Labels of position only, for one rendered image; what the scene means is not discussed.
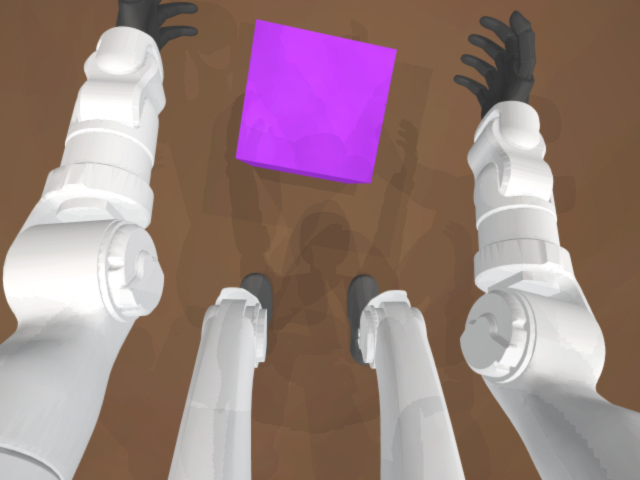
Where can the right robot foot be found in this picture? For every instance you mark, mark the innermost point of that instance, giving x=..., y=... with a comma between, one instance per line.
x=361, y=290

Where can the robot right forearm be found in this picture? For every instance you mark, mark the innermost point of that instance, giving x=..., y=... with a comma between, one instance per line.
x=515, y=211

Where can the robot left upper arm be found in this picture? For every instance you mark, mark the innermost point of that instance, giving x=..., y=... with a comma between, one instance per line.
x=76, y=290

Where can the robot right shin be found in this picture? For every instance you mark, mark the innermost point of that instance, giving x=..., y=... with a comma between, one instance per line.
x=390, y=296

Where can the robot right upper arm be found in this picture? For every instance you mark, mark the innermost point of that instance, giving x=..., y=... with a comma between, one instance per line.
x=541, y=359

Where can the right robot hand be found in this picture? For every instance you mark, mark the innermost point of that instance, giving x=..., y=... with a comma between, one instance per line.
x=514, y=79

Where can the carton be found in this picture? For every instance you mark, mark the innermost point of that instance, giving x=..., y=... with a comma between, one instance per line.
x=314, y=103

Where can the robot left forearm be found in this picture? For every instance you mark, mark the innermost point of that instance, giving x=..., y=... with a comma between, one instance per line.
x=111, y=141

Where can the left robot hand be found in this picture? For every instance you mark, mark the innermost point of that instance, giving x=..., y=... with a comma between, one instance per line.
x=148, y=16

